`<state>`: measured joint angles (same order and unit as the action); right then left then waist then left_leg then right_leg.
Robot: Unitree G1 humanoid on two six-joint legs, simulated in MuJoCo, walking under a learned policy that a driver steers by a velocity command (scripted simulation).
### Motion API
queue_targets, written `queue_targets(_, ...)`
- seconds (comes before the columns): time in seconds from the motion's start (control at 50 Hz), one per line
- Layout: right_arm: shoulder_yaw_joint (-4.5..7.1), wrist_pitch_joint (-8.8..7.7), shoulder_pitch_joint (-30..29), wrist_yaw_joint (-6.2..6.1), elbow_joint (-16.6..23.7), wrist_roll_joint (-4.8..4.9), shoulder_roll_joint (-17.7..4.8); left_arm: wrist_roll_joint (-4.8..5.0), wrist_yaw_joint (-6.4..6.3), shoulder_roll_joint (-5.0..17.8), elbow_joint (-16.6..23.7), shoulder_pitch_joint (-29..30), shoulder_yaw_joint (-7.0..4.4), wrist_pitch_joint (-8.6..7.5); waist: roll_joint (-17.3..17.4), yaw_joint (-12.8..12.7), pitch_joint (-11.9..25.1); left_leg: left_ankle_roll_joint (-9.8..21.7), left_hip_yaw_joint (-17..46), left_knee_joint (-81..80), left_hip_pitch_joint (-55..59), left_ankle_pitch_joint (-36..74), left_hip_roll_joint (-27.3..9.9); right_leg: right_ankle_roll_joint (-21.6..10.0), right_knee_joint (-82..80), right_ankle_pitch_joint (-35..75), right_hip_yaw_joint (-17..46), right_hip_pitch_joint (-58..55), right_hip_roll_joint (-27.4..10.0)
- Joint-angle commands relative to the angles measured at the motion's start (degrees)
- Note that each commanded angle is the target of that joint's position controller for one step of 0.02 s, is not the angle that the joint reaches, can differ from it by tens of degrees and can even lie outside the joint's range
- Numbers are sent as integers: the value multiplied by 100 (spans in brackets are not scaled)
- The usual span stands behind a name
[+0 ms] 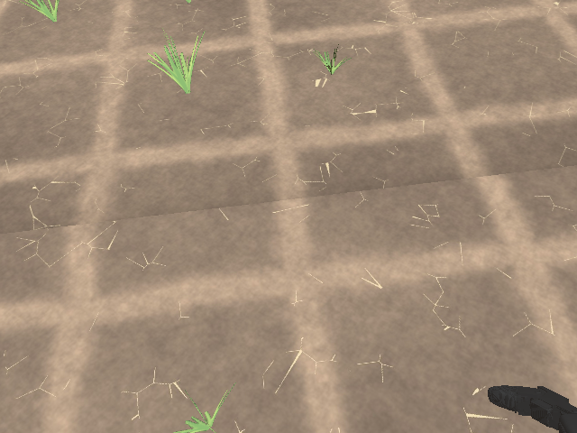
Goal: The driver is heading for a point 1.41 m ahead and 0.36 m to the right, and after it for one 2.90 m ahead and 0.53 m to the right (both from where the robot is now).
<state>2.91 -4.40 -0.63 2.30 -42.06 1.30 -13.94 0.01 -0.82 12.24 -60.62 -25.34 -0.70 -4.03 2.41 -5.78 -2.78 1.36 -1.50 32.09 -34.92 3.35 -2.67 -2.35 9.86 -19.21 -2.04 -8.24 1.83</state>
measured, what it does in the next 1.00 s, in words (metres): walks ahead: left foot, then right foot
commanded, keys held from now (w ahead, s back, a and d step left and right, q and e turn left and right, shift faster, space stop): no key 0.66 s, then w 0.34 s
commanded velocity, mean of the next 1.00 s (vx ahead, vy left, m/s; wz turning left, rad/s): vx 0.15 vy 0.00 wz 0.00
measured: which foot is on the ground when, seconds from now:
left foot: up 0.00-0.04, down 0.06-1.00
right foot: down 0.00-0.08, up 0.10-0.38, down 0.40-0.92, up 0.94-1.00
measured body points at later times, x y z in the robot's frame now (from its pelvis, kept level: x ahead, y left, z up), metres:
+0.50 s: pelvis +0.15 +0.01 +0.00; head +0.16 -0.01 +0.45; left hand +0.23 +0.27 -0.13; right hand +0.25 -0.24 -0.14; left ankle +0.20 +0.11 -0.74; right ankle +0.18 -0.12 -0.74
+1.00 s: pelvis +0.27 +0.03 +0.00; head +0.28 +0.04 +0.45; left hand +0.30 +0.29 -0.15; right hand +0.31 -0.25 -0.13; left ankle +0.25 +0.11 -0.74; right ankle +0.19 -0.11 -0.68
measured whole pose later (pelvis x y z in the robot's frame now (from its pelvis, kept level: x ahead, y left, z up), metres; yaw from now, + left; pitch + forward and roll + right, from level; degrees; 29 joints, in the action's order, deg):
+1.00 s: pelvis +0.27 +0.03 +0.00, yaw +0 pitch +0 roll -1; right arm 2.9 -5.8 14.0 0.7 -61.6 1.0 -14.3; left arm 2.1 -0.6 14.6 -58.1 -16.9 -3.5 -4.0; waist -1.4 0.9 -0.2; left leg 3.3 -3.5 30.0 -12.0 -18.4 1.2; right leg -1.1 54.9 -25.7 1.7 17.7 -0.3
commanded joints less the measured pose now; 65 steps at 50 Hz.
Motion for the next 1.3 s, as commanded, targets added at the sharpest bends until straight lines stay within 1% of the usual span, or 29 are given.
queue_targets(0.02, 128, -154, -209, 63, 386, -35, -553, 12, -54, 1114, 162, -57, -229, 24, -983, 471, -47, 273, -106, -238, 901, 0, 377, -424, 711, 5143, 393, 452, -1380)
queue_targets(0.06, 290, -181, 1223, -2, -118, -99, -910, 8, -48, 1158, 272, 232, -253, 79, -889, 1234, 791, 571, -168, -648, 2539, 646, 505, -163, 2342, 5750, 251, 554, -1077)
queue_targets(0.08, 337, -161, 1985, -87, -333, -261, -1244, -94, -38, 966, 431, 152, -187, 62, -282, 1392, 1593, 895, 754, -145, 4388, 2696, -474, 34, 3852, 3870, 217, 1825, -750)
queue_targets(0.1, 282, -90, 2002, -71, -414, -330, -1409, -113, 53, 182, 256, -1049, 32, 36, 1268, 729, 2732, 2128, 2888, -44, 6175, 4123, -2236, 340, 6098, -1791, 365, 3493, 237)
queue_targets(0.12, 203, -21, 2061, -41, -411, -215, -948, 66, 104, 754, 18, -1017, -120, -10, 600, 1019, 3085, 2185, 3263, -513, 5713, 3038, -2090, 335, 6724, -2089, 1268, 3557, 202)
queue_targets(0.14, 147, 6, 1351, -51, -350, -101, -833, 214, 102, 975, 305, -258, -204, -5, 455, 892, 1931, 1900, 2451, -865, 4697, 2172, -1795, 333, 6699, -1771, 969, 3966, -116)
queue_targets(0.18, 7, -16, 532, -71, -326, -107, -452, 106, -44, 827, 460, 360, -230, 113, -176, 565, 827, 1470, 1581, -1437, 2888, 1442, -1294, 430, 5972, -1041, 673, 3704, -544)
queue_targets(0.26, -7, -39, 196, -78, -562, -336, -480, -14, -177, 374, 509, 132, -150, 371, 347, 156, 735, 1348, 737, -1766, 1340, 1248, -856, 540, 4099, -784, 456, 2284, -621)
queue_targets(0.34, 24, 124, 223, -219, -718, -193, -722, -68, -173, 569, 577, 428, -191, 508, 318, 196, 884, 1096, 792, -1978, 1035, -1755, -775, 422, 2711, 788, 265, 1494, -512)
queue_targets(0.38, -66, 186, 284, -251, -833, -167, -513, -171, -159, 623, 627, 607, -226, 542, 278, 176, 515, 673, 784, -2008, 622, -3338, -532, 287, 2285, 850, 220, 1213, -453)
queue_targets(0.4, -118, 205, 464, -254, -944, -183, -395, -194, -172, 680, 727, 737, -222, 534, 141, 209, 220, 400, 745, -1911, 559, -3731, -379, 175, 1769, 844, 446, 1322, -635)
queue_targets(0.42, -105, 228, 734, -274, -1000, -195, -424, -151, -209, 1023, 826, 967, -275, 511, -328, 487, -81, 149, 519, -1639, 706, -3574, -72, 14, 1333, 369, 766, 1818, -900)
queue_targets(0.44, -93, 276, 874, -326, -1028, -189, -427, -90, -198, 1107, 746, 1149, -308, 457, -990, 687, -174, 10, 187, -1362, 1498, -2876, 171, -93, 1073, -761, 797, 2764, -816)
queue_targets(0.48, -82, 318, 952, -390, -1136, -204, -475, -122, -148, 687, 697, 1334, -212, 320, -1125, 731, -156, -18, 108, -951, 2209, -2091, 198, 54, 769, -997, 782, 3164, -721)
queue_targets(0.52, -75, 330, 1100, -408, -1278, -210, -511, -89, -107, 628, 668, 1373, -200, 212, -908, 736, -11, 53, 141, -884, 2288, -1691, 132, 150, 912, -197, 714, 2886, -666)
queue_targets(0.66, -74, 311, 974, -384, -1523, -122, -498, -10, -97, 700, 492, 1131, -213, 186, -331, 562, 512, 41, 171, -743, 2418, -551, 51, 33, 1458, 1929, 509, 1947, -567)
queue_targets(0.7, -76, 354, 1114, -393, -1674, -85, -445, 42, -94, 750, 372, 961, -249, 233, -410, 547, 553, 63, -91, -511, 2352, -1754, 280, -105, 1364, 647, 501, 1907, -501)
queue_targets(0.76, -71, 272, 827, -360, -1586, -42, -385, 133, -81, 1041, 347, 667, -365, 206, -877, 378, -166, 162, -297, 379, 1110, -3049, 454, -736, 626, -1908, 1724, 1932, -1262)
queue_targets(0.8, -88, 85, 554, -291, -1443, 0, -327, 154, -73, 1199, 299, 495, -436, 69, -1142, 323, -529, 324, -78, 903, 427, -2861, 243, -1184, 250, -1732, 2768, 1692, -2006)
queue_targets(0.86, -47, -100, 726, -174, -1494, 57, -414, 162, -32, 1067, 410, 813, -439, -44, -1004, 581, -341, 500, 38, 413, 719, -2840, 28, -1001, 494, -317, 2297, 1511, -1967)
queue_targets(0.9, 61, -91, 1652, -170, -1953, 36, -515, 201, 0, 1066, 589, 1341, -444, 14, -834, 1055, -24, 452, -228, -451, 2820, -1696, 343, -580, 931, 194, 1308, 2628, -1292)
queue_targets(0.92, 164, -59, 2250, -193, -2135, 2, -760, 158, 12, 885, 710, 1576, -387, 2, -342, 1298, 120, 569, 458, -760, 3620, -1834, -52, -295, 1897, 661, 709, 3260, -849)
queue_targets(0.94, 336, -44, 2949, -204, -2273, 47, -1407, 92, 6, 467, 930, 1653, -283, -70, 1284, 1438, 325, 1195, 2567, -1676, 4490, -2342, -1240, 179, 3848, 90, -207, 4376, -14)
queue_targets(0.96, 238, -107, 3088, -165, -2259, -39, -1213, 137, -12, 571, 984, 1721, -307, -153, 1266, 1461, 341, 1660, 3921, -2096, 4743, -2250, -1899, 202, 5180, -1318, 346, 5201, 92)
queue_targets(0.98, 124, -183, 2683, -174, -2146, -78, -872, 265, 29, 687, 936, 1594, -346, -217, 634, 1173, 45, 1566, 3490, -1954, 4651, -2036, -1889, 37, 5851, -1063, 735, 5643, -252)
queue_targets(1.0, 73, -232, 2366, -158, -2018, -77, -702, 298, 69, 683, 867, 1495, -341, -249, 390, 1003, -14, 1357, 2879, -1920, 4535, -1755, -1651, -89, 5959, -514, 712, 5744, -482)
queue_targets(1.06, -52, -198, 2155, -111, -1928, -101, -474, 159, 113, 705, 899, 1677, -419, -235, 183, 821, -73, 939, 1574, -2066, 4068, -153, -1168, -102, 5279, 553, 432, 5390, -850)
queue_targets(1.18, -41, -78, 2327, -305, -1888, -147, -778, 128, 167, 299, 1380, 2824, -256, -124, 152, 968, -388, 893, 628, -2561, 3205, 397, -766, 225, 3072, 1819, -43, 4697, -616)
queue_targets(1.3, 47, -46, 2752, -328, -2054, -33, -811, 190, 320, 499, 1715, 3464, -231, -158, 203, 960, -562, 846, 456, -2452, 3886, 676, -1134, -78, 2020, 2099, 2, 4397, -466)
Keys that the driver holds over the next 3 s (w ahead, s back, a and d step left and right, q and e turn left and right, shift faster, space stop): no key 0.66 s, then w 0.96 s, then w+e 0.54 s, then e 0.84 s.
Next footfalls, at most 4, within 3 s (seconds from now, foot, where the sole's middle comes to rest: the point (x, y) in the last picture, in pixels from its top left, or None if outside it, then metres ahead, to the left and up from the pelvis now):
0.06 left None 0.24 0.11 -0.77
0.40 right None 0.22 -0.12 -0.77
1.40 right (387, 353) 0.66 -0.10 -0.77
1.94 left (297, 250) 0.94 0.14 -0.77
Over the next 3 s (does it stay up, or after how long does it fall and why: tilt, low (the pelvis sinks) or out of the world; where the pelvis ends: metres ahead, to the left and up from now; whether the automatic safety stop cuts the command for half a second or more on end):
stays up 1.07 -0.01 -0.02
